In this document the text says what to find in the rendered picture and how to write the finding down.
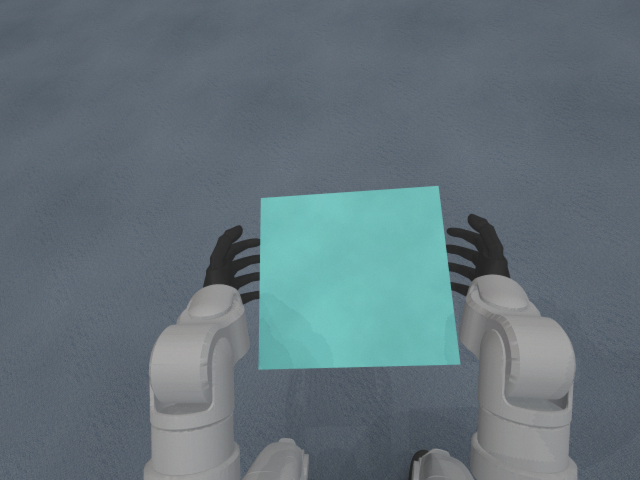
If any carton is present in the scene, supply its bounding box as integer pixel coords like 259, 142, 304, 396
258, 186, 460, 370

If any right robot shin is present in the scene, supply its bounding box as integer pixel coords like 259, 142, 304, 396
421, 449, 450, 458

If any robot right hand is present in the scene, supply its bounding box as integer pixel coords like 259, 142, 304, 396
446, 214, 511, 296

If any left robot forearm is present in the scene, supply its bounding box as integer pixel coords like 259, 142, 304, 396
144, 284, 250, 480

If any robot left hand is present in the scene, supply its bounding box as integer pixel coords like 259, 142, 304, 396
203, 225, 260, 304

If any robot left thigh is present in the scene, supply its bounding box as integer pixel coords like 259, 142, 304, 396
242, 442, 309, 480

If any right robot forearm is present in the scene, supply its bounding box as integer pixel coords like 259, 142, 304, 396
459, 275, 578, 480

